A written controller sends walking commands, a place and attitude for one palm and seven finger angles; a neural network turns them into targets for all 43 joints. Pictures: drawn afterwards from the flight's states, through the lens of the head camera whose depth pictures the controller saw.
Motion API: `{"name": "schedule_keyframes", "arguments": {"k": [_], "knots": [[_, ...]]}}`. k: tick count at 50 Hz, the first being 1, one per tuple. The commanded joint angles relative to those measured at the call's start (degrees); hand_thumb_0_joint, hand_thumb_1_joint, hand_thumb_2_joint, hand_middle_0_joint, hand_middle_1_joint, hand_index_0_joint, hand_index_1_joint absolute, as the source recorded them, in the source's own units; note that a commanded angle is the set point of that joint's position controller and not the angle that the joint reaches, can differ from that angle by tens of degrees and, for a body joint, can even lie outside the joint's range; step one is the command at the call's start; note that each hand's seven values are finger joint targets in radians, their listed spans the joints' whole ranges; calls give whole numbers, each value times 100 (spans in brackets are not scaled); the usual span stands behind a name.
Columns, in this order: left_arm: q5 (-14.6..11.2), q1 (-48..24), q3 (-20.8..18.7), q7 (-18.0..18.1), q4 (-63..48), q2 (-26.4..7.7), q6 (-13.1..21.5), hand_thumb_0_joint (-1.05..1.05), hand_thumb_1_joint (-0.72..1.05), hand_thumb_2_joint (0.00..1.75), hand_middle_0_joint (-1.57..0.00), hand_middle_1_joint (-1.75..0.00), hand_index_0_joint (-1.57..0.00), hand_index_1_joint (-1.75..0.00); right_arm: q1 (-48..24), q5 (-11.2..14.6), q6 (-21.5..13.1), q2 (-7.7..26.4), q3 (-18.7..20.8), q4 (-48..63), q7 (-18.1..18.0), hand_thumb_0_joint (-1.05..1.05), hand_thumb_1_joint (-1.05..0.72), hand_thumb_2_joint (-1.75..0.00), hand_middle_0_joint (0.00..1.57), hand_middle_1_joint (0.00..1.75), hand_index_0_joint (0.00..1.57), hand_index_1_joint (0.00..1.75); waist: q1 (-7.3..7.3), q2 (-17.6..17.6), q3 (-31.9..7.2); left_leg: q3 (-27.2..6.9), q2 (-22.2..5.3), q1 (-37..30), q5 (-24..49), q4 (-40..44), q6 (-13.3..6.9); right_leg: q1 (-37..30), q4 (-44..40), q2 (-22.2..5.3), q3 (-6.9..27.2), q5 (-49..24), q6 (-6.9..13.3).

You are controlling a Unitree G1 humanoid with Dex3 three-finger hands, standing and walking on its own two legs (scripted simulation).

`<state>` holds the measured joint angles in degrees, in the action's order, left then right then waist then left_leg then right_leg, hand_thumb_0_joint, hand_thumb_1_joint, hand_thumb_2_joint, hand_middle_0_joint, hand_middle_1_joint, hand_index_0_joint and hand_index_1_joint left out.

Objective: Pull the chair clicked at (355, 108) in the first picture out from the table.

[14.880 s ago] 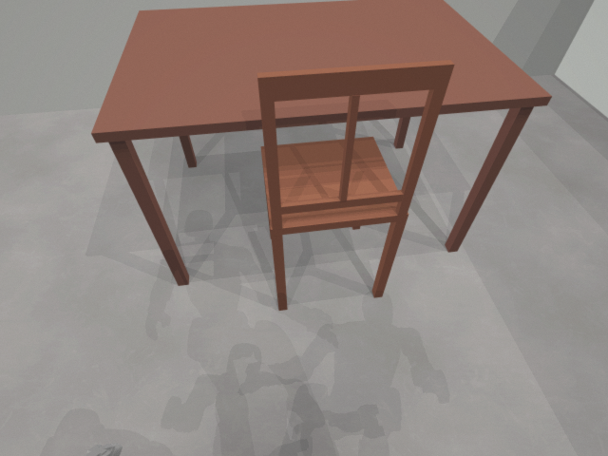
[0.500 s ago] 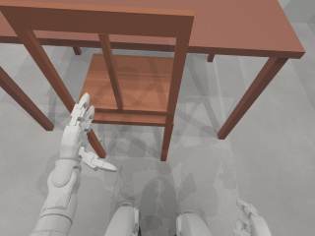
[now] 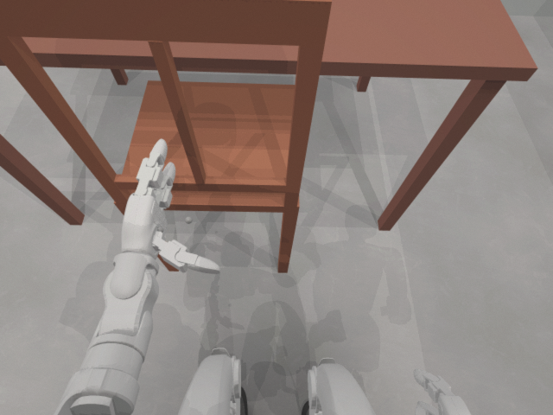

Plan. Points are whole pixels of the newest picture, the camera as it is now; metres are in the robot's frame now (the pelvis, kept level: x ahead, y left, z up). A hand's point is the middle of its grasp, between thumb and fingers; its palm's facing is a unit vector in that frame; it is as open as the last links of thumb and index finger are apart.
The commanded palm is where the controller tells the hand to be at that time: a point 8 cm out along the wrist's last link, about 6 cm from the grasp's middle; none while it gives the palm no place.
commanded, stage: aim the fingers beside a spindle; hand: left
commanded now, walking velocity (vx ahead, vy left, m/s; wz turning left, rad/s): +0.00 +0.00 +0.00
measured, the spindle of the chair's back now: (184, 126) +0.53 +0.14 +0.05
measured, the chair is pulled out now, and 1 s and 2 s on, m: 0.00 0.00 0.00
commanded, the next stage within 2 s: push the fingers through the gap in 0.58 s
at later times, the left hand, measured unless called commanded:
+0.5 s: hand (179, 225) +0.37 +0.14 +0.02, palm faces -0.02 -1.00 -0.03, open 17.0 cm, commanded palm +0.35 +0.19 +0.03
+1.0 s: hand (188, 199) +0.42 +0.13 +0.02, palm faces -0.03 -1.00 -0.04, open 17.0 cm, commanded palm +0.40 +0.19 +0.02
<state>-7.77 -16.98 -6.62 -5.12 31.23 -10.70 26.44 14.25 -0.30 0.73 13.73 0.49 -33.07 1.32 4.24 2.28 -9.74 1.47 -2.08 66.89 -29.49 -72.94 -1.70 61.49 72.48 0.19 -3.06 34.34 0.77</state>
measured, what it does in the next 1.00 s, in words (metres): stands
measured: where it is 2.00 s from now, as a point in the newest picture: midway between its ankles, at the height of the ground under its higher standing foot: outside the picture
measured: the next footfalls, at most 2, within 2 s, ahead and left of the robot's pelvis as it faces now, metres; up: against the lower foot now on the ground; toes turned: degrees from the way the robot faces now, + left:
none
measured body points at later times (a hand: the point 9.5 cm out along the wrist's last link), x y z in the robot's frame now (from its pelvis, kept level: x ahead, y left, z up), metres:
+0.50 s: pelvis -0.01 -0.01 +0.00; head +0.11 +0.00 +0.43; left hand +0.37 +0.19 +0.03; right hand +0.13 -0.26 -0.11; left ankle +0.04 +0.10 -0.62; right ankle +0.00 -0.12 -0.62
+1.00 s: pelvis +0.00 +0.00 -0.01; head +0.12 +0.00 +0.43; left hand +0.41 +0.19 +0.02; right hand +0.10 -0.26 -0.13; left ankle +0.04 +0.10 -0.62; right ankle +0.00 -0.12 -0.62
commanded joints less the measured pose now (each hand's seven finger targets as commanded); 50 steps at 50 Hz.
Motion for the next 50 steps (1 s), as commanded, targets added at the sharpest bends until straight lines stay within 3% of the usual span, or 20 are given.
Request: {"name": "schedule_keyframes", "arguments": {"k": [1, 2, 4, 6, 7, 8, 10, 13, 16, 21, 22, 27, 29, 32, 33, 35, 38, 41, 43, 50], "knots": [[-59, -1032, -470, 84, -1284, -873, 413, 0, -50, 30, -6, -8, -6, -8, 263, 34, -185, 850, 305, 729, -42, 0, -90, -90, 20, 30, 20, 30, -71, -55, -2452, -362, 128, -2228, 1903, 796, 28, -970, -952, 123, 129, -2146, 79], [-58, -1121, -555, 85, -1348, -966, 445, 0, -50, 30, -6, -8, -6, -8, 256, 34, -172, 837, 293, 719, -44, 0, -90, -90, 20, 30, 20, 30, -71, -38, -2432, -354, 126, -2215, 1843, 809, 32, -988, -971, 122, 138, -2104, 75], [-76, -1220, -392, 35, -1207, -796, 466, 0, -50, 30, -6, -8, -6, -8, 214, 42, -168, 816, 274, 700, -58, 0, -90, -90, 20, 30, 20, 30, 37, -211, -2176, -314, 139, -1980, 1587, 779, 3, -980, -1052, 125, 184, -1954, 51], [-94, -1405, -501, -16, -1198, -941, 540, 0, -50, 30, -6, -8, -6, -8, 249, 47, -208, 844, 288, 657, -97, 0, -90, -90, 20, 30, 20, 30, 67, -192, -2216, -325, 132, -1963, 1526, 720, -12, -914, -1030, 133, 211, -1898, 51], [-106, -1412, -491, -50, -1326, -939, 582, 0, -50, 30, -6, -8, -6, -8, 235, 45, -225, 843, 297, 659, -100, 0, -90, -90, 20, 30, 20, 30, 30, -17, -2353, -315, 135, -2098, 1574, 733, 6, -910, -1030, 126, 216, -1922, 56], [-128, -1343, -238, -120, -1441, -703, 591, 0, -50, 30, -6, -8, -6, -8, 216, 47, -253, 818, 289, 683, -90, 0, -90, -90, 20, 30, 20, 30, 23, 204, -2445, -324, 139, -2286, 1681, 760, 21, -899, -1029, 117, 196, -1967, 75], [-185, -1068, -169, -190, -1393, -630, 537, 0, -50, 30, -6, -8, -6, -8, 229, 65, -265, 849, 312, 676, -84, 0, -90, -90, 20, 30, 20, 30, 20, -2, -2380, -374, 109, -2390, 1758, 808, 29, -879, -1078, 128, 135, -1986, 84], [-178, -1043, 68, -237, -1260, -431, 421, 0, -50, 30, -6, -8, -6, -8, 219, 84, -247, 864, 313, 660, -85, 0, -90, -90, 20, 30, 20, 30, 106, -28, -2161, -405, 107, -2328, 1596, 805, 18, -667, -1104, 125, 102, -1820, 69], [-136, -1395, -312, -136, -926, -809, 417, 0, -50, 30, -6, -8, -6, -8, 202, 77, -230, 895, 285, 599, -128, 0, -90, -90, 20, 30, 20, 30, 122, -304, -1786, -373, 143, -1794, 1106, 743, -22, -634, -1145, 139, 171, -1416, 60], [-101, -1627, -683, -46, -1318, -1180, 667, 0, -50, 30, -6, -8, -6, -8, 164, 26, -275, 843, 276, 676, -140, 0, -90, -90, 20, 30, 20, 30, -59, 110, -2502, -336, 166, -2069, 1522, 685, 4, -943, -988, 131, 248, -1799, 86], [-97, -1480, -620, -67, -1361, -1099, 671, 0, -50, 30, -6, -8, -6, -8, 146, 24, -276, 834, 275, 701, -122, 0, -90, -90, 20, 30, 20, 30, -92, 269, -2597, -342, 159, -2257, 1654, 716, 25, -919, -980, 129, 227, -1888, 93], [-125, -1361, -37, -243, -996, -559, 410, 0, -50, 30, -6, -8, -6, -8, 199, 67, -260, 864, 276, 653, -84, 0, -90, -90, 20, 30, 20, 30, 102, 86, -2174, -400, 123, -2225, 1562, 751, 19, -652, -1063, 145, 133, -1792, 84], [-152, -1415, -117, -225, -853, -613, 337, 0, -50, 30, -6, -8, -6, -8, 207, 80, -238, 892, 292, 626, -106, 0, -90, -90, 20, 30, 20, 30, 137, -154, -2040, -398, 125, -2052, 1380, 749, 1, -645, -1119, 136, 152, -1664, 67], [-145, -1427, -335, -147, -990, -801, 409, 0, -50, 30, -6, -8, -6, -8, 209, 63, -241, 893, 283, 655, -106, 0, -90, -90, 20, 30, 20, 30, 22, 11, -2233, -405, 138, -2128, 1451, 763, 16, -655, -1045, 138, 137, -1659, 88], [-134, -1577, -211, -123, -1086, -689, 447, 0, -50, 30, -6, -8, -6, -8, 206, 55, -245, 864, 278, 658, -98, 0, -90, -90, 20, 30, 20, 30, 78, 14, -2280, -394, 140, -2176, 1488, 736, 6, -643, -1045, 137, 147, -1698, 74], [-98, -1734, -406, -31, -1105, -890, 524, 0, -50, 30, -6, -8, -6, -8, 222, 33, -246, 873, 283, 616, -107, 0, -90, -90, 20, 30, 20, 30, 73, -33, -2281, -397, 130, -2135, 1454, 712, 13, -623, -1030, 140, 155, -1650, 70], [11, -2219, -358, 61, -899, -864, 604, 0, -50, 30, -6, -8, -6, -8, 289, -4, -262, 863, 274, 507, -116, 0, -90, -90, 20, 30, 20, 30, 182, 86, -2281, -436, 128, -2155, 1455, 646, 21, -416, -959, 146, 138, -1595, 70], [28, -2354, -533, 65, -612, -1046, 589, 0, -50, 30, -6, -8, -6, -8, 365, -5, -267, 905, 277, 473, -132, 0, -90, -90, 20, 30, 20, 30, 171, 62, -2431, -421, 132, -2091, 1494, 614, 16, -492, -928, 160, 163, -1656, 76], [30, -2475, -404, 21, -437, -894, 516, 0, -50, 30, -6, -8, -6, -8, 387, -3, -241, 879, 262, 457, -113, 0, -90, -90, 20, 30, 20, 30, 199, 130, -2460, -399, 145, -2108, 1562, 622, 21, -555, -953, 155, 169, -1762, 72], [-22, -2763, -673, -60, 14, -1092, 412, 0, -50, 30, -6, -8, -6, -8, 548, -4, -158, 906, 276, 406, -89, 0, -90, -90, 20, 30, 20, 30, 220, 30, -2580, -376, 138, -2024, 1731, 597, 9, -689, -962, 176, 186, -1987, 58]]}}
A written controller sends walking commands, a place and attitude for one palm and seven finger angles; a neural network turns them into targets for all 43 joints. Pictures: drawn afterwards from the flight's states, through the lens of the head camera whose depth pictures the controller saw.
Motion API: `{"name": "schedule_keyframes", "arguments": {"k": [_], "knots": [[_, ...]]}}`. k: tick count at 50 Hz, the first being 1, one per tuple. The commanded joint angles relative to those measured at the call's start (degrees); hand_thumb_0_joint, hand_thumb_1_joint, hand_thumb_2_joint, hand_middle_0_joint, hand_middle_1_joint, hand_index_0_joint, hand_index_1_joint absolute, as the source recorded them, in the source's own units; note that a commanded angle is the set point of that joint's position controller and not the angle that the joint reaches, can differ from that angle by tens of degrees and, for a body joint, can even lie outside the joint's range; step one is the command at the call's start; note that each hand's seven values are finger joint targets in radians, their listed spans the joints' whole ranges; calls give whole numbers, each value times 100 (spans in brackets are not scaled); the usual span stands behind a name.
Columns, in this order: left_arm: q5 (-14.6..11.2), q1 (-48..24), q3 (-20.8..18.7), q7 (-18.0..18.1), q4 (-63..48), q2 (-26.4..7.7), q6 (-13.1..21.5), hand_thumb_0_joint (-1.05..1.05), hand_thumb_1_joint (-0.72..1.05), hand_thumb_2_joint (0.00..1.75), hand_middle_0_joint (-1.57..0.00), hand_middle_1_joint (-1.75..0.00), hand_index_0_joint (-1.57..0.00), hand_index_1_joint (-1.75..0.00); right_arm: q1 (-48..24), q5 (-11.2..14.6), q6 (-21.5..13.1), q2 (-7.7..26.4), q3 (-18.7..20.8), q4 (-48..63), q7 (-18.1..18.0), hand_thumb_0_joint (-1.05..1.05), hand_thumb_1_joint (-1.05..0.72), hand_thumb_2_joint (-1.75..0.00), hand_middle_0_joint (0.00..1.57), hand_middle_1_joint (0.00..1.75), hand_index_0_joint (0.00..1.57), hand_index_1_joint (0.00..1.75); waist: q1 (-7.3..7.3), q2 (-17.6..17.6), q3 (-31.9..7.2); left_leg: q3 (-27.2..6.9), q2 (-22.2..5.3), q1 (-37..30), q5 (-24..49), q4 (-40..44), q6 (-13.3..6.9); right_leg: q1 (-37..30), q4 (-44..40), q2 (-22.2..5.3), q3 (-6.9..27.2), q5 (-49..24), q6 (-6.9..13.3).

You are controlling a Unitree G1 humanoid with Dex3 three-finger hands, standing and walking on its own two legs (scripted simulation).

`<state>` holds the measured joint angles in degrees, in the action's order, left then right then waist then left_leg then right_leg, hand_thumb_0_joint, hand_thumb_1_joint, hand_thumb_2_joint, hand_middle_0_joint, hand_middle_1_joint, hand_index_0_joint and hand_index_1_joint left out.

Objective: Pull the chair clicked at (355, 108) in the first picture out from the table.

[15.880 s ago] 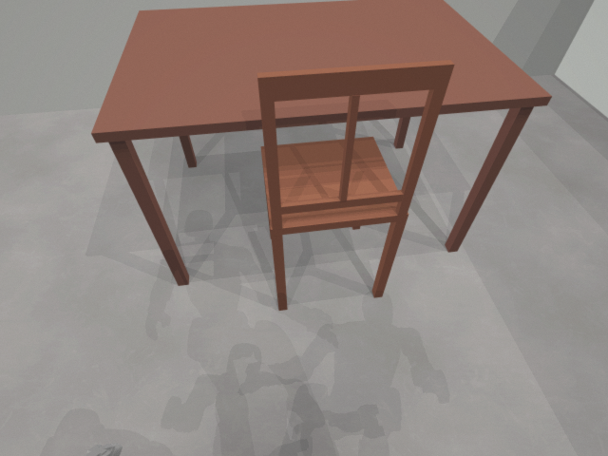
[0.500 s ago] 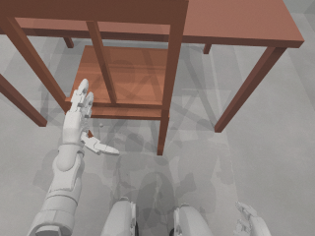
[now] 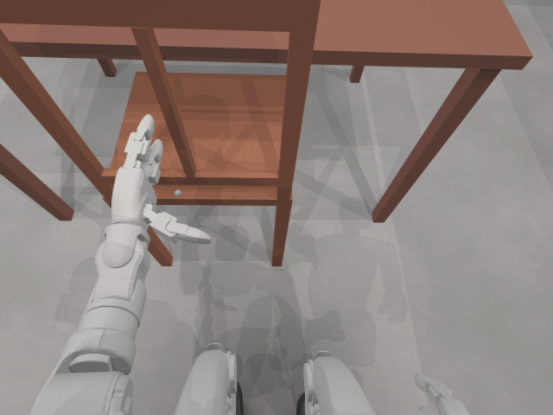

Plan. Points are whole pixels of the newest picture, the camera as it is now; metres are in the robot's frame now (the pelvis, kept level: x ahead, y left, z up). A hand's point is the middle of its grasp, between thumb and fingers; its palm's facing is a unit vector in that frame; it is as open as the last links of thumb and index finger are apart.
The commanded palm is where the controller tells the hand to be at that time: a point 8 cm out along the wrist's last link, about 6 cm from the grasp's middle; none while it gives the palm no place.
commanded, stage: push the fingers through the gap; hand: left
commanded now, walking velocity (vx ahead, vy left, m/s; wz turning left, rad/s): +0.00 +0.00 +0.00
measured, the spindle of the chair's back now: (172, 117) +0.53 +0.15 +0.06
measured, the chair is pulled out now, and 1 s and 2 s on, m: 0.00 0.00 0.00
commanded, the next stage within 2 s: hook a spindle and tug to test in 1.28 s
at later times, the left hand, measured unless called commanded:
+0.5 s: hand (176, 170) +0.46 +0.14 +0.03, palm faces +0.00 -1.00 -0.03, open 17.0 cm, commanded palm +0.44 +0.19 +0.03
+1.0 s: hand (188, 144) +0.50 +0.13 +0.03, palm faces +0.00 -1.00 -0.03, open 17.0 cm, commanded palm +0.47 +0.18 +0.03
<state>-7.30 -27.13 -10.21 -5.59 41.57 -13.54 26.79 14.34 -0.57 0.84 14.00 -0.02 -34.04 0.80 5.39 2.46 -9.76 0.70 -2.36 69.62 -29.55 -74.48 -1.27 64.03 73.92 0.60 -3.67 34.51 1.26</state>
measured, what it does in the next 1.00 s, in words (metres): stands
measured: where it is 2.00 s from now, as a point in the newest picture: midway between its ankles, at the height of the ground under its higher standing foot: outside the picture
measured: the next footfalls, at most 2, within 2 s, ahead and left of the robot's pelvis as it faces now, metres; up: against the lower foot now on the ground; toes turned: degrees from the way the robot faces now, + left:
none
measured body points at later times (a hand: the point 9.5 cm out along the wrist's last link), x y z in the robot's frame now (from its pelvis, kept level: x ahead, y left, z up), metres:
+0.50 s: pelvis +0.00 +0.00 +0.00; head +0.14 +0.01 +0.43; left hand +0.45 +0.20 +0.03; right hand +0.07 -0.26 -0.12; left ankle +0.05 +0.11 -0.61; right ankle +0.00 -0.11 -0.61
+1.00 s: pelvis +0.00 +0.01 +0.00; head +0.15 +0.01 +0.42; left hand +0.50 +0.18 +0.03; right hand +0.02 -0.25 -0.13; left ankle +0.05 +0.11 -0.61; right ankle +0.00 -0.11 -0.61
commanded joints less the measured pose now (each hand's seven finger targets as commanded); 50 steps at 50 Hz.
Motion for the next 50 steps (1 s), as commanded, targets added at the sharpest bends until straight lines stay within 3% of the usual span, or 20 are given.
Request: {"name": "schedule_keyframes", "arguments": {"k": [1, 4, 7, 9, 15, 19, 21, 24, 30, 32, 34, 36, 37, 38, 39, 42, 45, 50], "knots": [[-58, -1744, -427, -4, -967, -948, 399, 0, -50, 30, -6, -8, -6, -8, 584, 14, -163, 898, 328, 508, -37, 0, -90, -90, 20, 30, 20, 30, 81, 34, -2627, -294, 167, -2285, 1817, 719, -37, -955, -1058, 150, 251, -2070, 16], [-26, -1986, -298, 1, -940, -794, 464, 0, -50, 30, -6, -8, -6, -8, 621, 4, -122, 866, 334, 468, -7, 0, -90, -90, 20, 30, 20, 30, 171, 90, -2588, -283, 157, -2326, 1848, 716, -29, -884, -1072, 150, 245, -2126, -5], [10, -2112, -586, 26, -847, -1141, 537, 0, -50, 30, -6, -8, -6, -8, 715, -21, -84, 909, 339, 431, -6, 0, -90, -90, 20, 30, 20, 30, 132, 15, -2713, -271, 164, -2227, 1901, 687, -39, -1026, -1037, 160, 279, -2226, -5], [28, -2076, -401, 0, -895, -929, 575, 0, -50, 30, -6, -8, -6, -8, 710, -21, -60, 880, 340, 446, 18, 0, -90, -90, 20, 30, 20, 30, 120, 290, -2779, -269, 164, -2451, 2040, 727, -11, -953, -1038, 158, 256, -2286, 18], [27, -2330, -462, 9, -615, -999, 578, 0, -50, 30, -6, -8, -6, -8, 795, -26, 17, 915, 356, 337, 24, 0, -90, -90, 20, 30, 20, 30, 234, 69, -2562, -303, 140, -2403, 1982, 750, -14, -854, -1093, 177, 222, -2221, 0], [57, -2552, -549, 42, -414, -1042, 652, 0, -50, 30, -6, -8, -6, -8, 816, -56, 36, 908, 354, 304, 28, 0, -90, -90, 20, 30, 20, 30, 230, 202, -2636, -312, 156, -2448, 1958, 728, -7, -769, -1082, 178, 219, -2134, 11], [106, -2813, -572, 44, -138, -1119, 678, 0, -50, 30, -6, -8, -6, -8, 857, -66, 49, 932, 343, 250, 14, 0, -90, -90, 20, 30, 20, 30, 335, 125, -2483, -336, 142, -2349, 1846, 693, -28, -608, -1064, 188, 213, -2022, 8], [167, -3147, -582, 41, -46, -1151, 751, 0, -50, 30, -6, -8, -6, -8, 886, -101, 77, 934, 344, 226, 23, 0, -90, -90, 20, 30, 20, 30, 322, 367, -2683, -371, 140, -2527, 1916, 673, 1, -495, -1019, 177, 187, -1966, 24], [239, -3620, -648, 48, 537, -1229, 731, 0, -50, 30, -6, -8, -6, -8, 984, -142, 185, 959, 329, 165, 57, 0, -90, -90, 20, 30, 20, 30, 446, 300, -2670, -405, 138, -2407, 1825, 609, -28, -368, -1013, 195, 170, -1842, 16], [279, -3750, -870, 77, 588, -1519, 752, 0, -50, 30, -6, -8, -6, -8, 1037, -157, 227, 999, 314, 180, 56, 0, -90, -90, 20, 30, 20, 30, 403, 337, -2814, -423, 130, -2411, 1940, 577, -29, -373, -932, 198, 169, -1920, 25], [316, -3839, -691, 79, 641, -1294, 757, 0, -50, 30, -6, -8, -6, -8, 1035, -159, 277, 968, 318, 188, 74, 0, -90, -90, 20, 30, 20, 30, 469, 392, -2828, -436, 121, -2504, 1952, 586, -23, -279, -958, 199, 152, -1893, 23], [335, -4128, -721, 114, 585, -1368, 796, 0, -50, 30, -6, -8, -6, -8, 1106, -179, 299, 994, 322, 154, 81, 0, -90, -90, 20, 30, 20, 30, 531, 439, -2924, -477, 101, -2619, 2033, 549, -31, -195, -918, 202, 147, -1915, 27], [379, -4095, -856, 143, 582, -1538, 816, 0, -50, 30, -6, -8, -6, -8, 1125, -183, 321, 1010, 328, 163, 82, 0, -90, -90, 20, 30, 20, 30, 437, 536, -3049, -495, 95, -2673, 2077, 562, -3, -211, -896, 198, 138, -1903, 36], [352, -4128, -758, 158, 631, -1380, 800, 0, -50, 30, -6, -8, -6, -8, 1122, -184, 333, 982, 324, 163, 96, 0, -90, -90, 20, 30, 20, 30, 503, 466, -3018, -483, 108, -2657, 2109, 558, -22, -248, -927, 210, 140, -1968, 25], [377, -4052, -870, 180, 705, -1504, 790, 0, -50, 30, -6, -8, -6, -8, 1171, -194, 357, 1000, 328, 149, 96, 0, -90, -90, 20, 30, 20, 30, 469, 398, -3004, -475, 101, -2612, 2142, 564, -16, -319, -933, 210, 138, -2005, 28], [418, -4172, -827, 222, 754, -1459, 781, 0, -50, 30, -6, -8, -6, -8, 1229, -208, 402, 991, 322, 121, 130, 0, -90, -90, 20, 30, 20, 30, 499, 527, -3014, -490, 91, -2692, 2211, 561, -13, -216, -926, 212, 123, -2029, 31], [467, -4113, -784, 254, 957, -1408, 719, 0, -50, 30, -6, -8, -6, -8, 1265, -210, 467, 980, 308, 136, 153, 0, -90, -90, 20, 30, 20, 30, 540, 316, -2861, -437, 117, -2405, 2034, 568, -42, -369, -993, 225, 163, -2007, 15], [467, -3993, -998, 264, 819, -1643, 788, 0, -50, 30, -6, -8, -6, -8, 1284, -214, 503, 969, 304, 201, 174, 0, -90, -90, 20, 30, 20, 30, 435, 337, -2988, -375, 136, -2324, 2048, 591, -44, -630, -1000, 226, 210, -2122, 22]]}}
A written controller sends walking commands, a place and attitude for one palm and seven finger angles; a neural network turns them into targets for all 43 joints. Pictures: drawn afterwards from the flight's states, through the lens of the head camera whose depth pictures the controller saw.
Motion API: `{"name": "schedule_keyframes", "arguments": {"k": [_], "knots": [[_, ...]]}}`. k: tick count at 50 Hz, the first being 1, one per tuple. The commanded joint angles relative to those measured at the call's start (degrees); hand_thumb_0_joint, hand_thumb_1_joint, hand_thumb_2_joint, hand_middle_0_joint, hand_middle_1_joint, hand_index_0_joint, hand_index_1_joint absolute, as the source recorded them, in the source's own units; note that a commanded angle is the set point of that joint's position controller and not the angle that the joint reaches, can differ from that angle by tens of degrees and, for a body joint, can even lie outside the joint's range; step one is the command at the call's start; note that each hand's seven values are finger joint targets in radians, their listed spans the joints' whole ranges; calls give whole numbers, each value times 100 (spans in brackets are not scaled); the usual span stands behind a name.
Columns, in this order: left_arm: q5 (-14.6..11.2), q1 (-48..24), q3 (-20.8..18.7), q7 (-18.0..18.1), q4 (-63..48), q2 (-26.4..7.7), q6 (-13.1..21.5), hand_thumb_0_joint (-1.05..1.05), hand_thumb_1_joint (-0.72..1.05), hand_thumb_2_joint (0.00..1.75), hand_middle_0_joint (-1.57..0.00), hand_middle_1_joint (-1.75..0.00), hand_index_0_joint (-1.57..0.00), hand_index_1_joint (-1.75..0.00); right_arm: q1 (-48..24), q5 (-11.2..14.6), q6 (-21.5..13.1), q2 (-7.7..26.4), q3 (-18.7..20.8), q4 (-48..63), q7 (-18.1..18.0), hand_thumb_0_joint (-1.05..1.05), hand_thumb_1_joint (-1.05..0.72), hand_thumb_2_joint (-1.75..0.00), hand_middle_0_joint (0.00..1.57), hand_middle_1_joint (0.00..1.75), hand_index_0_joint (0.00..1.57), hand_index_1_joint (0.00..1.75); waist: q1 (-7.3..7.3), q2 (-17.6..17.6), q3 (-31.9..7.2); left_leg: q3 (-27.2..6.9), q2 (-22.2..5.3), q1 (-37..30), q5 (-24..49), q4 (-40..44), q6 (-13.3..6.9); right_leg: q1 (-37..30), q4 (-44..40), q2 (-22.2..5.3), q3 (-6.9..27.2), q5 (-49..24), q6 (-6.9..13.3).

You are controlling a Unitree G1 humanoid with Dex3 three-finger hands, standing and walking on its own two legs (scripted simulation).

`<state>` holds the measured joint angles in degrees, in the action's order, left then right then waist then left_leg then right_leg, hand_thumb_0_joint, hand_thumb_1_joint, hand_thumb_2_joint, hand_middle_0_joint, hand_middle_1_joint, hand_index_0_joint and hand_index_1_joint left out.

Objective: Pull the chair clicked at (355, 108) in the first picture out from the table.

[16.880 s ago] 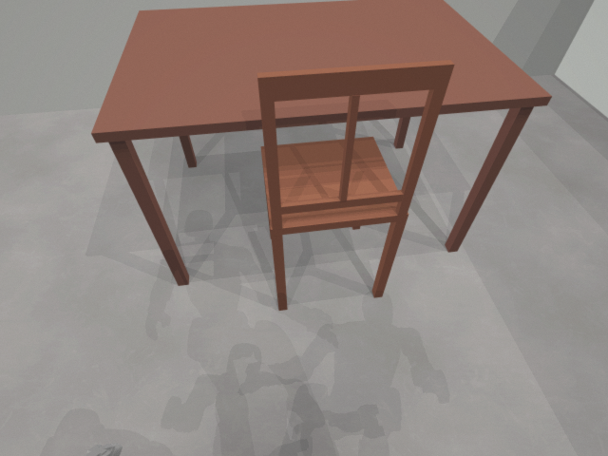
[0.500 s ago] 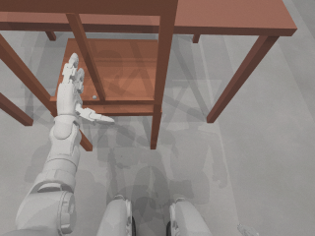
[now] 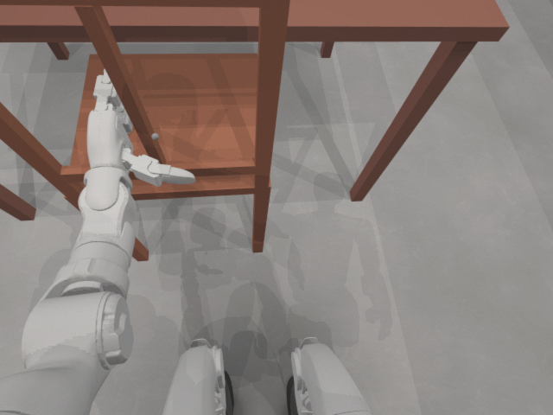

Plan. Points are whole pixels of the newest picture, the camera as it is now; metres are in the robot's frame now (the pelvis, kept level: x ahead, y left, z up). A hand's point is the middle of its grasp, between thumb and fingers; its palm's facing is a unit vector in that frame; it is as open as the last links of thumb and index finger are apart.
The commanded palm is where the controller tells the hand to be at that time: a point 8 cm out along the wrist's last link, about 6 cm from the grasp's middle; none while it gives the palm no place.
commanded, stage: push the fingers through the gap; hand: left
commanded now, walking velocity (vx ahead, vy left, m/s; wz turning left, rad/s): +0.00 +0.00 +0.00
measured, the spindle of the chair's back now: (134, 107) +0.53 +0.16 +0.06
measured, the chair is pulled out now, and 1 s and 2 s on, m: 0.00 0.00 0.04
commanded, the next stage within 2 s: hook a spindle and tug to test in 0.28 s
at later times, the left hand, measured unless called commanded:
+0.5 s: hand (153, 140) +0.49 +0.14 +0.04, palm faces +0.02 -1.00 -0.03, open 16.8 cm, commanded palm +0.46 +0.18 +0.03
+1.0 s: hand (155, 139) +0.50 +0.13 +0.03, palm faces +0.02 -1.00 -0.03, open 10.5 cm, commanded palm +0.46 +0.18 +0.03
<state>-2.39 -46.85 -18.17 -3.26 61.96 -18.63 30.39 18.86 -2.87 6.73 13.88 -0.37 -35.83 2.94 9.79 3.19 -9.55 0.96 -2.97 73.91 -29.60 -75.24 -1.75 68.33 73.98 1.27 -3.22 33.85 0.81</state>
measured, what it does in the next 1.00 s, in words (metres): stands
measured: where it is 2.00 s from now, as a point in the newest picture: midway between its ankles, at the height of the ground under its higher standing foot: outside the picture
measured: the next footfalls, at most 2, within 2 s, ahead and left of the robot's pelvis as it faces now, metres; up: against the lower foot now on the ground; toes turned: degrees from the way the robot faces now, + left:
none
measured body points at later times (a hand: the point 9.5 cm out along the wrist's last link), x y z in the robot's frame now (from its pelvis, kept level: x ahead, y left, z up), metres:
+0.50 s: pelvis +0.01 +0.00 +0.00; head +0.15 +0.01 +0.43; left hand +0.48 +0.19 +0.04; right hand +0.05 -0.26 -0.12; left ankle +0.04 +0.10 -0.61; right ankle +0.00 -0.12 -0.61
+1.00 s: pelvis +0.00 +0.00 +0.00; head +0.16 +0.01 +0.43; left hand +0.49 +0.19 +0.04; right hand +0.03 -0.26 -0.12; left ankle +0.04 +0.10 -0.61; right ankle +0.00 -0.12 -0.61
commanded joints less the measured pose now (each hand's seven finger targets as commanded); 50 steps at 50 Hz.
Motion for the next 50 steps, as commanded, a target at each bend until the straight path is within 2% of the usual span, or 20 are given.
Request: {"name": "schedule_keyframes", "arguments": {"k": [1, 3, 5, 6, 15, 19, 21, 25, 26, 27, 29, 34, 36, 39, 41, 42, 44, 48, 49, 50], "knots": [[-51, -2071, -194, 26, -1246, -1099, 447, 0, -50, 30, -6, -8, -6, -8, 843, 7, -87, 975, 334, 377, -35, 0, -90, -90, 20, 30, 20, 30, 31, 292, -3014, -407, 194, -2781, 2090, 667, -11, -1032, -987, 163, 164, -2093, 63], [-39, -1924, -348, 12, -1278, -1307, 471, 0, -50, 30, -6, -8, -6, -8, 845, 15, -64, 988, 339, 388, -37, 0, -90, -90, 20, 30, 20, 30, -51, 283, -3017, -368, 199, -2710, 2106, 659, -3, -1171, -1005, 161, 196, -2173, 64], [-34, -1910, -180, -19, -1239, -1089, 453, 0, -50, 30, -6, -8, -6, -8, 834, 27, -53, 963, 345, 382, -36, 0, -90, -90, 20, 30, 20, 30, 39, 137, -2907, -362, 194, -2674, 2024, 672, -19, -1136, -1047, 168, 185, -2132, 46], [-53, -2088, -5, -45, -1379, -936, 492, 0, -50, 30, -6, -8, -6, -8, 832, 31, -62, 953, 340, 382, -37, 0, -90, -90, 20, 30, 20, 30, 95, 312, -2927, -413, 178, -2840, 2091, 684, -10, -978, -1012, 163, 167, -2123, 60], [-90, -2129, -61, -71, -1360, -1022, 508, 0, -50, 30, -6, -8, -6, -8, 807, 30, -71, 981, 366, 305, -51, 0, -90, -90, 20, 30, 20, 30, 66, 393, -2912, -424, 189, -2946, 2092, 667, 6, -951, -1054, 167, 157, -2073, 69], [-108, -1998, 77, -84, -1446, -836, 510, 0, -50, 30, -6, -8, -6, -8, 776, 33, -62, 960, 377, 316, -41, 0, -90, -90, 20, 30, 20, 30, 56, 538, -3035, -435, 176, -3219, 2392, 660, 30, -882, -1024, 165, 127, -2269, 77], [-148, -1835, 127, -84, -1419, -713, 476, 0, -50, 30, -10, -19, -10, -19, 755, 48, -62, 963, 383, 365, -28, 0, -90, -90, 20, 30, 20, 30, 59, 362, -3026, -453, 175, -3196, 2390, 678, 17, -903, -1013, 174, 117, -2285, 76], [-86, -1838, 53, -4, -1346, -818, 435, 0, -50, 30, -17, -41, -17, -41, 724, 45, -20, 963, 375, 368, -28, 0, -90, -90, 20, 30, 20, 30, 37, 210, -2842, -415, 199, -2920, 2167, 688, 8, -1011, -1049, 166, 137, -2185, 61], [-100, -1961, 130, 9, -1444, -712, 463, 0, -50, 30, -18, -46, -18, -46, 727, 39, -44, 955, 373, 371, -24, 0, -90, -90, 20, 30, 20, 30, 84, 333, -2862, -424, 192, -3045, 2224, 685, 4, -885, -1030, 160, 122, -2190, 63], [-100, -1912, 23, 35, -1424, -807, 476, 0, -50, 30, -20, -52, -20, -52, 715, 40, -40, 961, 379, 374, -24, 0, -90, -90, 20, 30, 20, 30, 31, 283, -2907, -423, 199, -3013, 2222, 674, 15, -949, -1027, 161, 127, -2196, 64], [-77, -1985, 60, 43, -1308, -811, 491, 0, -50, 30, -24, -63, -24, -63, 687, 38, -46, 946, 360, 355, -28, 0, -90, -90, 20, 30, 20, 30, 90, 179, -2757, -391, 216, -2815, 2066, 649, -5, -983, -1061, 169, 163, -2136, 47], [-17, -2274, 69, 62, -1310, -879, 573, 0, -50, 30, -32, -90, -32, -90, 703, 17, -80, 965, 363, 317, -42, 0, -90, -90, 20, 30, 20, 30, 127, 360, -2869, -429, 200, -2897, 2003, 611, 4, -831, -1018, 162, 169, -2001, 62], [-38, -2271, 65, 48, -1207, -850, 536, 0, -39, 35, -36, -101, -36, -101, 746, 22, -90, 969, 356, 311, -44, 0, -90, -90, 20, 30, 20, 30, 156, 312, -2887, -434, 198, -2918, 2014, 616, -5, -824, -1002, 166, 152, -2011, 62], [-54, -2139, -161, 26, -1232, -1109, 487, 0, -22, 42, -41, -118, -41, -118, 749, 19, -75, 976, 351, 347, -45, 0, -90, -90, 20, 30, 20, 30, 37, 332, -3083, -389, 216, -2812, 2114, 582, -6, -1089, -996, 163, 191, -2176, 62], [-78, -2198, 38, -21, -1252, -861, 473, 0, -11, 47, -45, -129, -45, -129, 749, 25, -86, 943, 344, 360, -41, 0, -90, -90, 20, 30, 20, 30, 114, 344, -3015, -402, 214, -2850, 2151, 595, -15, -1015, -983, 163, 180, -2217, 58], [-95, -2110, -96, -11, -1275, -1004, 475, 0, -5, 49, -46, -134, -46, -134, 765, 26, -79, 968, 347, 342, -40, 0, -90, -90, 20, 30, 20, 30, 36, 328, -3045, -422, 196, -2901, 2185, 619, 3, -1027, -990, 165, 161, -2199, 65], [-115, -2046, 13, -27, -1320, -865, 450, 0, 6, 54, -50, -145, -50, -145, 736, 38, -75, 943, 350, 365, -28, 0, -90, -90, 20, 30, 20, 30, 50, 288, -3048, -395, 216, -2835, 2121, 622, -11, -1109, -1032, 172, 183, -2194, 56], [-106, -2053, -33, -10, -1364, -941, 448, 0, 28, 64, -50, -145, -50, -145, 796, 40, -75, 969, 365, 326, -34, 0, -90, -90, 20, 30, 20, 30, 40, 309, -3002, -409, 204, -2891, 2159, 647, 0, -1055, -1032, 170, 164, -2198, 63], [-107, -2057, 67, -11, -1387, -807, 442, 0, 34, 66, -50, -145, -50, -145, 777, 39, -79, 940, 363, 335, -27, 0, -90, -90, 20, 30, 20, 30, 61, 361, -2983, -394, 214, -2900, 2180, 648, -4, -1054, -1044, 170, 163, -2222, 64], [-119, -2083, 10, 10, -1427, -852, 454, 0, 40, 68, -50, -145, -50, -145, 797, 36, -81, 950, 374, 319, -26, 0, -90, -90, 20, 30, 20, 30, 77, 239, -3000, -402, 206, -2888, 2142, 654, -8, -1086, -1062, 174, 161, -2203, 53]]}}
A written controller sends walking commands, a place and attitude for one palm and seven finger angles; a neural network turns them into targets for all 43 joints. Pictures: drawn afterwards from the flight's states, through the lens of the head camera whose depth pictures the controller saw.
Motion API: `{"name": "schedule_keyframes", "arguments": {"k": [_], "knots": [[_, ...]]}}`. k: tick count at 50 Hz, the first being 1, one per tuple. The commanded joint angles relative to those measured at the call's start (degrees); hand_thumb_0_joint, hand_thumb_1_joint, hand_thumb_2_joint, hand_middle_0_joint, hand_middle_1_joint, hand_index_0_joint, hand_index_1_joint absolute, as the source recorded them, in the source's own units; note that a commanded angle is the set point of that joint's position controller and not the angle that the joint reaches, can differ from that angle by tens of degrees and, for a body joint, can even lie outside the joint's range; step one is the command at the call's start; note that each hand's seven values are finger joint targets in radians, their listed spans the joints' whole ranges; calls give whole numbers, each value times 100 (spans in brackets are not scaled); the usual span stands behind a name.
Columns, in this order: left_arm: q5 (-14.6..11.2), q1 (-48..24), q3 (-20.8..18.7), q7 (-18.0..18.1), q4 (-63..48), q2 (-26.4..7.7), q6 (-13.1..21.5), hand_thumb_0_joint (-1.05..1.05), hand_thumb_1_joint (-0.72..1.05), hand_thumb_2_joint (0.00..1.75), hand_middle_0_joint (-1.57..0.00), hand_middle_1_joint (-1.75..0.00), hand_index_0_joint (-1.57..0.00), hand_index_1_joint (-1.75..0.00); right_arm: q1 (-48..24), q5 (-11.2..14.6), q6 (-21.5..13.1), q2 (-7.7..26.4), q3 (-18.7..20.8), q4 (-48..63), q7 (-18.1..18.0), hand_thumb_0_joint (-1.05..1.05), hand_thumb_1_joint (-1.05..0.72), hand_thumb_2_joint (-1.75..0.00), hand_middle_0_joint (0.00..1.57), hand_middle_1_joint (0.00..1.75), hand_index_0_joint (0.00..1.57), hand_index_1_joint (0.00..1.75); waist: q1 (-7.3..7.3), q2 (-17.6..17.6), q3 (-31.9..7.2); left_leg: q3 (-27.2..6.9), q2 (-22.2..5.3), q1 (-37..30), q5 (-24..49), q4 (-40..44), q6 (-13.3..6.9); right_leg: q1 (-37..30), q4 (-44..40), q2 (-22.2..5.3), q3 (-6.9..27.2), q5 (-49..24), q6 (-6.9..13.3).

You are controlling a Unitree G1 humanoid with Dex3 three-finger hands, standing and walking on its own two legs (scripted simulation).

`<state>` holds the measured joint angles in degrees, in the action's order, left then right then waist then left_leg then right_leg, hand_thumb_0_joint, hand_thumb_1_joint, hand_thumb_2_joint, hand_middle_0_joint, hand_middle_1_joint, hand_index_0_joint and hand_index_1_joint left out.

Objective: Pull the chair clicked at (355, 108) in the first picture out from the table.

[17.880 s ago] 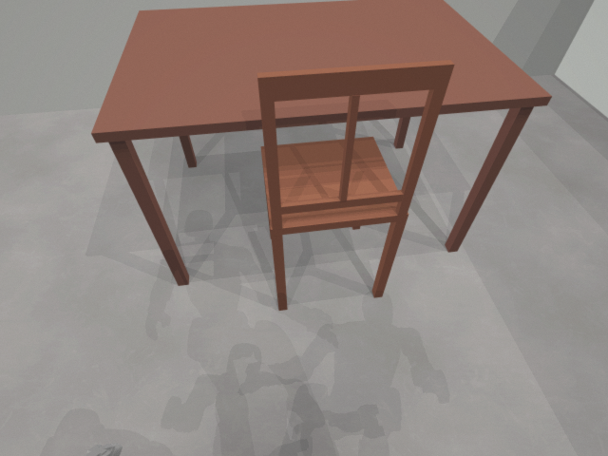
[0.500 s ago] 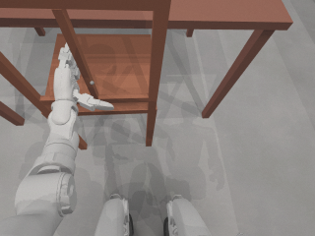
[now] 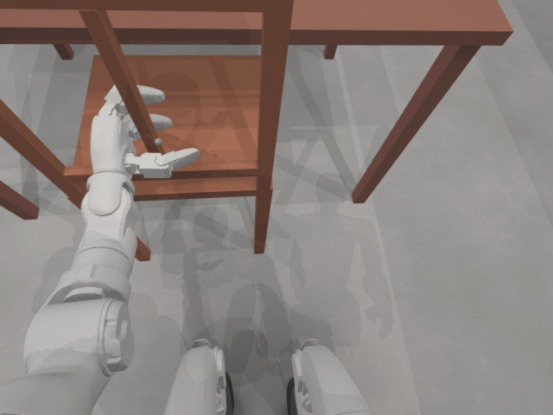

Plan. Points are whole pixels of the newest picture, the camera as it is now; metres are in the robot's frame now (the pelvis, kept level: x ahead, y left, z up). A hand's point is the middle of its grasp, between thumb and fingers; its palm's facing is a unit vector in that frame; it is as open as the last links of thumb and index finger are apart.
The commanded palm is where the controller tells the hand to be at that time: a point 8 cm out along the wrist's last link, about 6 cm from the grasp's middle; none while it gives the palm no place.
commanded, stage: hook a spindle and tug to test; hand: left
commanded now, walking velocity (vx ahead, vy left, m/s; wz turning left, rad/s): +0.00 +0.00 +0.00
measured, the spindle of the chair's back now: (137, 110) +0.53 +0.16 +0.06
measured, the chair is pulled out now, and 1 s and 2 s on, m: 0.00 0.04 0.18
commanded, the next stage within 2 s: step backward, pulling the chair out in 0.88 s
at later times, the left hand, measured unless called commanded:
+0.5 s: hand (158, 145) +0.49 +0.13 +0.03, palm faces +0.02 -1.00 -0.02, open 5.1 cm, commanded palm +0.44 +0.18 +0.03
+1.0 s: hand (157, 163) +0.46 +0.13 +0.03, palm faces +0.00 -1.00 -0.02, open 5.1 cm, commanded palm +0.43 +0.18 +0.03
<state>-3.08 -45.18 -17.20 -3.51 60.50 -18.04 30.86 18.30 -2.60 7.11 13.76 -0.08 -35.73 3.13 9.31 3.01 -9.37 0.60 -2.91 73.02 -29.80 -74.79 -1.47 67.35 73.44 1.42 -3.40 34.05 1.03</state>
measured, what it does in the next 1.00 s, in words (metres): stands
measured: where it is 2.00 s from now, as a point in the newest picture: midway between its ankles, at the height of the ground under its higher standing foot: outside the picture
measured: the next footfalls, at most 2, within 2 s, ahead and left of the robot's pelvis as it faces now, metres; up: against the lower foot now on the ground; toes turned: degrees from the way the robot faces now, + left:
none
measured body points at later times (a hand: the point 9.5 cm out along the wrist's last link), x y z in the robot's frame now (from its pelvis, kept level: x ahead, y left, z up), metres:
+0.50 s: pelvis +0.01 +0.00 +0.01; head +0.16 +0.01 +0.43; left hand +0.48 +0.19 +0.04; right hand +0.05 -0.25 -0.12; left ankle +0.04 +0.11 -0.61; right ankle +0.00 -0.11 -0.61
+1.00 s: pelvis +0.01 +0.00 +0.01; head +0.14 +0.01 +0.43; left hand +0.45 +0.19 +0.04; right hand +0.09 -0.26 -0.12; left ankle +0.04 +0.11 -0.61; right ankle +0.00 -0.11 -0.61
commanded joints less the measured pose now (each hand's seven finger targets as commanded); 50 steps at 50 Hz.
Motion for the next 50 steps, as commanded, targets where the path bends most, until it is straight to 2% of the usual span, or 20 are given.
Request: {"name": "schedule_keyframes", "arguments": {"k": [1, 5, 7, 9, 11, 12, 20, 21, 24, 28, 30, 32, 35, 39, 42, 44, 45, 48, 49, 50], "knots": [[-69, -2261, -114, 40, -1300, -936, 433, 0, 45, 71, -50, -145, -50, -145, 865, 5, -136, 962, 343, 308, -57, 0, -90, -90, 20, 30, 20, 30, 121, 252, -3038, -361, 202, -2798, 2193, 598, -47, -1001, -992, 161, 204, -2262, 32], [-21, -2044, -156, 22, -1293, -1019, 457, 0, 68, 80, -50, -145, -50, -145, 840, 0, -130, 957, 343, 309, -44, 0, -90, -90, 20, 30, 20, 30, 64, 279, -3010, -330, 200, -2767, 2217, 615, -28, -1089, -1007, 155, 210, -2335, 36], [11, -2060, -97, 16, -1289, -963, 485, 0, 79, 85, -50, -145, -50, -145, 842, -4, -122, 957, 336, 310, -33, 0, -90, -90, 20, 30, 20, 30, 58, 484, -2994, -377, 184, -2963, 2325, 637, 0, -881, -960, 156, 162, -2289, 58], [-11, -1991, -136, 36, -1344, -981, 485, 0, 90, 90, -50, -145, -50, -145, 846, -6, -112, 957, 347, 329, -26, 0, -90, -90, 20, 30, 20, 30, 38, 407, -3051, -370, 182, -2970, 2358, 639, -7, -971, -968, 168, 168, -2346, 54], [-24, -2086, 7, 28, -1442, -823, 491, 0, 90, 90, -50, -145, -50, -145, 849, -6, -121, 944, 347, 345, -19, 0, -90, -90, 20, 30, 20, 30, 89, 461, -3061, -387, 179, -3070, 2436, 648, -6, -922, -951, 170, 160, -2387, 61], [-19, -1859, -69, 39, -1358, -855, 475, 0, 90, 90, -50, -145, -50, -145, 835, 1, -104, 955, 360, 354, -10, 0, -90, -90, 20, 30, 20, 30, 16, 454, -3041, -389, 181, -3066, 2416, 660, 16, -905, -960, 167, 140, -2335, 63], [-73, -1363, 34, 49, -1723, -699, 399, 0, 90, 90, -50, -145, -50, -145, 762, 30, -64, 936, 375, 456, 11, 0, -90, -90, 20, 30, 20, 30, -38, 196, -3034, -331, 195, -3006, 2538, 713, -3, -1202, -997, 171, 157, -2601, 43], [-68, -1316, 92, 51, -1844, -650, 422, 0, 90, 90, -50, -145, -50, -145, 764, 31, -72, 930, 376, 474, 9, 0, -90, -90, 20, 30, 20, 30, -62, 393, -3085, -347, 180, -3177, 2673, 739, 15, -1130, -970, 170, 150, -2650, 65], [-109, -1018, 112, 65, -1969, -568, 378, 0, 90, 90, -50, -145, -50, -145, 730, 44, -68, 914, 391, 491, 22, 0, -90, -90, 20, 30, 20, 30, -96, 193, -3059, -328, 190, -3151, 2742, 756, 16, -1272, -1006, 169, 138, -2769, 48], [-181, -563, 221, 21, -2304, -416, 372, 0, 90, 90, -50, -145, -50, -145, 651, 74, -106, 882, 397, 560, 33, 0, -90, -90, 20, 30, 20, 30, -179, 271, -3095, -294, 194, -3249, 2898, 811, 31, -1420, -1019, 165, 146, -2963, 56], [-206, -480, 254, 20, -2299, -389, 351, 0, 90, 90, -50, -145, -50, -145, 611, 93, -122, 880, 401, 548, 22, 0, -90, -90, 20, 30, 20, 30, -153, 120, -2870, -279, 195, -3122, 2718, 831, 28, -1420, -1072, 167, 151, -2871, 45], [-204, -580, 344, 29, -2460, -318, 382, 0, 90, 90, -50, -145, -50, -145, 587, 90, -160, 872, 406, 540, 7, 0, -90, -90, 20, 30, 20, 30, -122, 290, -2873, -284, 184, -3251, 2754, 823, 33, -1279, -1052, 158, 154, -2840, 42], [-193, -526, 473, 39, -2418, -169, 377, 0, 90, 90, -50, -145, -50, -145, 542, 92, -196, 854, 405, 520, 2, 0, -90, -90, 20, 30, 20, 30, -99, 203, -2726, -289, 195, -3191, 2645, 822, 32, -1236, -1071, 155, 133, -2733, 42], [-163, -629, 380, 43, -2267, -277, 393, 0, 90, 90, -50, -145, -50, -145, 521, 85, -231, 869, 409, 470, -39, 0, -90, -90, 20, 30, 20, 30, -79, 104, -2670, -291, 204, -3055, 2527, 756, 24, -1176, -1029, 137, 152, -2657, 34], [-178, -831, 391, 18, -2266, -289, 389, 0, 90, 90, -50, -145, -50, -145, 470, 86, -261, 874, 401, 464, -55, 0, -90, -90, 20, 30, 20, 30, -77, 252, -2736, -304, 215, -3125, 2460, 737, 26, -1091, -1015, 127, 154, -2549, 45], [-204, -594, 227, -8, -2137, -438, 360, 0, 90, 90, -50, -145, -50, -145, 444, 96, -264, 883, 397, 495, -68, 0, -90, -90, 20, 30, 20, 30, -174, 120, -2741, -277, 234, -2957, 2398, 737, 21, -1276, -1027, 127, 183, -2569, 48], [-205, -680, 324, -32, -2088, -349, 337, 0, 90, 90, -50, -145, -50, -145, 415, 101, -267, 869, 384, 501, -78, 0, -90, -90, 20, 30, 20, 30, -103, 24, -2737, -254, 241, -2832, 2318, 715, -4, -1313, -1034, 126, 211, -2593, 28], [-216, -937, 234, -76, -1915, -464, 319, 0, 90, 90, -50, -145, -50, -145, 419, 108, -279, 867, 367, 468, -99, 0, -90, -90, 20, 30, 20, 30, -83, 71, -2654, -262, 252, -2713, 2131, 660, -10, -1224, -1021, 125, 231, -2425, 24], [-220, -1292, 254, -67, -1930, -509, 331, 0, 90, 90, -50, -145, -50, -145, 425, 107, -287, 879, 361, 442, -121, 0, -90, -90, 20, 30, 20, 30, -1, 24, -2606, -279, 245, -2680, 2028, 658, -20, -1181, -1043, 120, 235, -2326, 15], [235, -2005, 537, 364, -3055, -1489, -373, 0, 90, 90, -50, -145, -50, -145, 551, 510, 58, 685, 293, 1000, -270, 0, -90, -90, 20, 30, 20, 30, -454, 587, -4036, -139, 130, -4238, 2066, 1799, -75, -3549, -2239, -274, 806, -2506, 62]]}}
